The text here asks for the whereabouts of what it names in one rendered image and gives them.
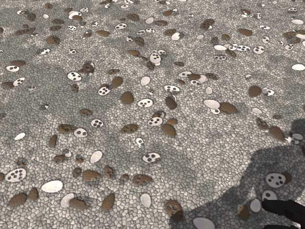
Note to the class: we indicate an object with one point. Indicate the right robot hand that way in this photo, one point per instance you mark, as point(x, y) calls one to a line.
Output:
point(287, 208)

